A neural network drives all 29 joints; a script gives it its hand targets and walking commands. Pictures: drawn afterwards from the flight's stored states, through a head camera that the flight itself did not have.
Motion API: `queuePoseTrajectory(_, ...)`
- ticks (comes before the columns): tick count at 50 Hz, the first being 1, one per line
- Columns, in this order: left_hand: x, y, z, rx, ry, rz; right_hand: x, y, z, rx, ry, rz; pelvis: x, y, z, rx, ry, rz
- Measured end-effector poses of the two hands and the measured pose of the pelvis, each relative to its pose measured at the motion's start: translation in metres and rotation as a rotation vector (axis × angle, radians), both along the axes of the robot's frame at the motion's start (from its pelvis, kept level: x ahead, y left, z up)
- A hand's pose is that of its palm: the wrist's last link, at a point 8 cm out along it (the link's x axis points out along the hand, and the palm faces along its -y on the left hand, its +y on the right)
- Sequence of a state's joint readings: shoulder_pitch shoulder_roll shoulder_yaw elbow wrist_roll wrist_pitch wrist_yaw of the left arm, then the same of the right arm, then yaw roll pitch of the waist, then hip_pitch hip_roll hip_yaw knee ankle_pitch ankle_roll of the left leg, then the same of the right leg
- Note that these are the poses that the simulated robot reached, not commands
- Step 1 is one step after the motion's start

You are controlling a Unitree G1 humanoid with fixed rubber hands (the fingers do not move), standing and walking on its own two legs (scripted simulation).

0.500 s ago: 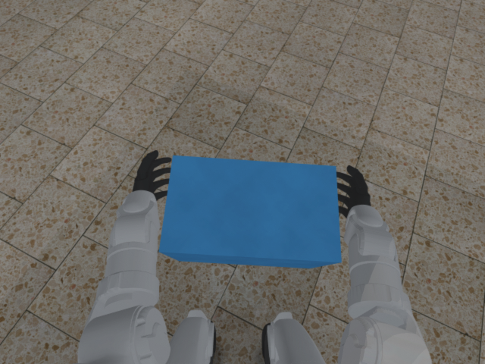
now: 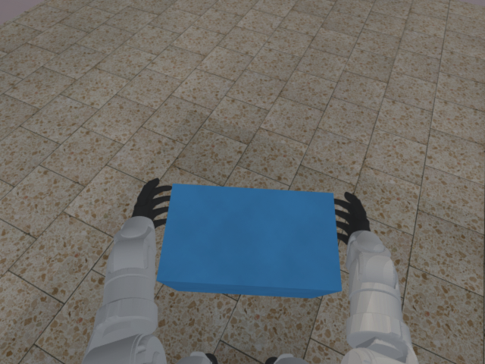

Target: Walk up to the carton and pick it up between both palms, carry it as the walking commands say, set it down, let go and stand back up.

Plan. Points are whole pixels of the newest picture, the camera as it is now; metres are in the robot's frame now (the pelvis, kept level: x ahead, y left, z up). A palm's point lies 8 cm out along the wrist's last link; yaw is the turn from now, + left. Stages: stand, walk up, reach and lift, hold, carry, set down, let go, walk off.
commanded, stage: reach and lift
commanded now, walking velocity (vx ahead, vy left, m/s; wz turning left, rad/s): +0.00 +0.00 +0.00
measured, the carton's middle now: (248, 246) +0.33 -0.01 -0.10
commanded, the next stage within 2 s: hold in 1.66 s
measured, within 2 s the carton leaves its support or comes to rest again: neither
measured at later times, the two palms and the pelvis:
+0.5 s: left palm (131, 216) +0.32 +0.17 +0.06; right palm (373, 229) +0.30 -0.20 +0.05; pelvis +0.02 +0.00 +0.03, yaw +0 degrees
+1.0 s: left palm (126, 219) +0.31 +0.17 +0.08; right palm (380, 226) +0.30 -0.20 +0.08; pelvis +0.03 -0.01 +0.03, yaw -1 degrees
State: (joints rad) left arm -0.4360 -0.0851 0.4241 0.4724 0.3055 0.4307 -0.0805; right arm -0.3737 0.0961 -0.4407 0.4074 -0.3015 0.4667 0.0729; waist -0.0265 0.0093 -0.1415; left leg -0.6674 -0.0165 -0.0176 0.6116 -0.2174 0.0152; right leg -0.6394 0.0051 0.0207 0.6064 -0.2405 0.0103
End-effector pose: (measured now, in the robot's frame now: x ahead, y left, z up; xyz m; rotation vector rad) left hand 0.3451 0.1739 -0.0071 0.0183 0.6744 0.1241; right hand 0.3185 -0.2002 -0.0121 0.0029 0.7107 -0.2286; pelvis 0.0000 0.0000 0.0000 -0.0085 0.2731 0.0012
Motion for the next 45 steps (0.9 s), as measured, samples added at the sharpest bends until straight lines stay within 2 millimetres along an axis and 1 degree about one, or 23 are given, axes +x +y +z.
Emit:
queuePoseTrajectory(12,-0.010,0.001,0.036,0.005,-0.023,0.005,-0.006,0.001,0.037,-0.007,-0.025,-0.002,0.011,-0.003,0.016,0.002,-0.122,0.003)
queuePoseTrajectory(22,-0.020,0.000,0.058,0.005,-0.041,0.011,-0.015,0.002,0.059,-0.007,-0.045,-0.008,0.017,-0.004,0.024,0.006,-0.232,0.000)
queuePoseTrajectory(32,-0.026,-0.002,0.081,0.014,-0.070,0.016,-0.020,0.001,0.081,-0.011,-0.079,-0.015,0.023,-0.005,0.028,0.007,-0.324,-0.008)
queuePoseTrajectory(38,-0.028,-0.003,0.089,0.021,-0.074,0.023,-0.022,0.001,0.091,-0.022,-0.085,-0.019,0.026,-0.005,0.030,0.006,-0.359,-0.010)
queuePoseTrajectory(45,-0.032,-0.003,0.086,0.024,-0.055,0.033,-0.024,0.002,0.091,-0.034,-0.068,-0.014,0.026,-0.005,0.030,0.005,-0.373,-0.011)
